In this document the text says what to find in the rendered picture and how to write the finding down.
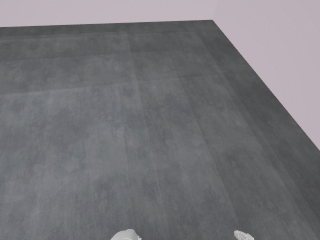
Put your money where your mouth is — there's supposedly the robot right hand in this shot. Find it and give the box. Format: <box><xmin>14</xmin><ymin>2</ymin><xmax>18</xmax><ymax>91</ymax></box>
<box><xmin>234</xmin><ymin>230</ymin><xmax>254</xmax><ymax>240</ymax></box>

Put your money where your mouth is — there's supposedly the left robot thigh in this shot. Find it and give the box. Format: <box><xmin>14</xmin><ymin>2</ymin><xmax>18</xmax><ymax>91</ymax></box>
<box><xmin>111</xmin><ymin>230</ymin><xmax>142</xmax><ymax>240</ymax></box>

